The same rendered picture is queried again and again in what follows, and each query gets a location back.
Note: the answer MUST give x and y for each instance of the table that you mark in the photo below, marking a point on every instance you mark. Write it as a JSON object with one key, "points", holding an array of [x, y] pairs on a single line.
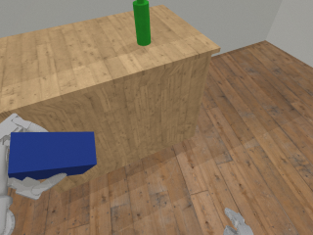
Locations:
{"points": [[93, 76]]}

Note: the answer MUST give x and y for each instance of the robot left forearm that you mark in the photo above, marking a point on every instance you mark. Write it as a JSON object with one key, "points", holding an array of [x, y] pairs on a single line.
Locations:
{"points": [[7, 218]]}

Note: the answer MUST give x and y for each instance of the sponge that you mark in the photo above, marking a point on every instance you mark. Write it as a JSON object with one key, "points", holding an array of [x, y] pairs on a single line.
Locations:
{"points": [[40, 155]]}

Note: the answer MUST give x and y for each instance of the robot right hand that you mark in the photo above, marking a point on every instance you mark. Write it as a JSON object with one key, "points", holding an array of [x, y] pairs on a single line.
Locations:
{"points": [[239, 222]]}

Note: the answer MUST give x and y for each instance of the robot left hand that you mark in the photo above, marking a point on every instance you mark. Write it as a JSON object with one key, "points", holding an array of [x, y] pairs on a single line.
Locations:
{"points": [[29, 187]]}

